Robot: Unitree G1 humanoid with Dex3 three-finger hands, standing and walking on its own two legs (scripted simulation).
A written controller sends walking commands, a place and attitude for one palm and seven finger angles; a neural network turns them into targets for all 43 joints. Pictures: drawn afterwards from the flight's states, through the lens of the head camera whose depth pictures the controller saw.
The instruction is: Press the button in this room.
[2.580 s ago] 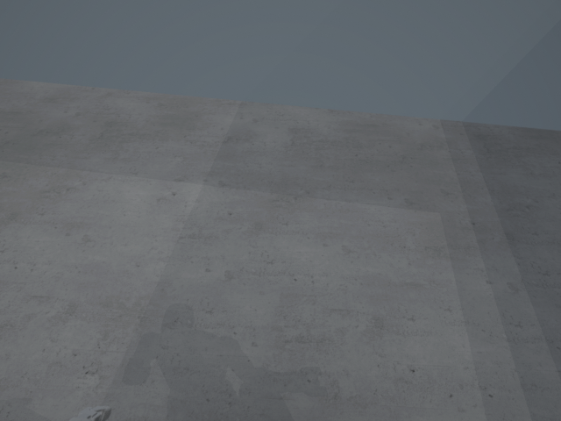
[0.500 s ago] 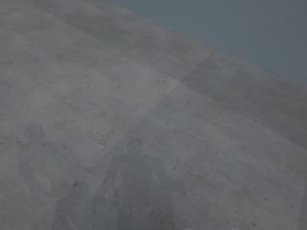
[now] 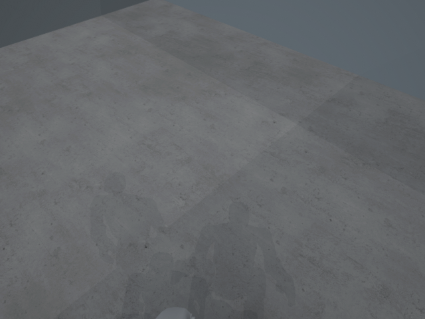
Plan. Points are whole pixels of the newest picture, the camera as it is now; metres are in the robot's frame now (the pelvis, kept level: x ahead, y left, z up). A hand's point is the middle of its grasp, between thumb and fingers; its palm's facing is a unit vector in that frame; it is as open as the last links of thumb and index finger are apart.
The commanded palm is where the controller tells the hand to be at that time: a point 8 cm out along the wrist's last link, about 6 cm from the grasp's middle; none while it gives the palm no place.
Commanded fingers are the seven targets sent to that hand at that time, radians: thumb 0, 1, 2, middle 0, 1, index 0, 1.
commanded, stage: turn or walk to find it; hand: left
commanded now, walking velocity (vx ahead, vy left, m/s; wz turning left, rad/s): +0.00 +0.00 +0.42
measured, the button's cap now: out of the picture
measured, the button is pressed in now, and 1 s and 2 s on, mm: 0 0 0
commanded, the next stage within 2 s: none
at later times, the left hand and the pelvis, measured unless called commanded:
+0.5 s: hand out of the picture -0.02 +0.28 -0.17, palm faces +0.25 -0.94 -0.24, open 7.4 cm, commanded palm none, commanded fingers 0.00 0.90 0.90 -0.20 -0.30 -0.20 -0.30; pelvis -0.03 +0.06 +0.00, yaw +12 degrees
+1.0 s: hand out of the picture -0.05 +0.22 -0.15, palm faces +0.41 -0.87 -0.26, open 7.4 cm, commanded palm none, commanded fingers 0.00 0.90 0.90 -0.20 -0.30 -0.20 -0.30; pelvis -0.04 +0.02 +0.00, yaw +25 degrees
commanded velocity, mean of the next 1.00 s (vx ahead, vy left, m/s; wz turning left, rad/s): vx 0.00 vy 0.00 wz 0.42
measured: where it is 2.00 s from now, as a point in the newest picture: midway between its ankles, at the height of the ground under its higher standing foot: outside the picture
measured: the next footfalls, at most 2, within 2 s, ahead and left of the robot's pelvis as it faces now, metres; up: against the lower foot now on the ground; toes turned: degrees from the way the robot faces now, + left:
left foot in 0.24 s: +0.01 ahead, +0.15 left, +0.00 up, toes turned +11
right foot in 0.76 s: +0.02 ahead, -0.07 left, +0.00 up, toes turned +16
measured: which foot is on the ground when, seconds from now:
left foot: up 0.00-0.22, down 0.24-0.76, up 0.78-1.00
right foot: down 0.00-0.24, up 0.26-0.74, down 0.76-1.00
